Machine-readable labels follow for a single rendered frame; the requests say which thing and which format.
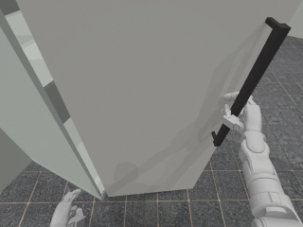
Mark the left robot hand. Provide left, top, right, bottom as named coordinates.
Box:
left=49, top=189, right=86, bottom=227

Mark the right robot forearm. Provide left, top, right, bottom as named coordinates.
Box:
left=239, top=131, right=303, bottom=226

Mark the right robot hand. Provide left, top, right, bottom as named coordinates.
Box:
left=220, top=91, right=262, bottom=135

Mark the right robot upper arm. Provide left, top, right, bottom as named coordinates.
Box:
left=251, top=217, right=303, bottom=227

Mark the handle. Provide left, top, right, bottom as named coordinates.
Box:
left=211, top=17, right=291, bottom=147

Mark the fridge door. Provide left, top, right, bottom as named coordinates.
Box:
left=16, top=0, right=302, bottom=197

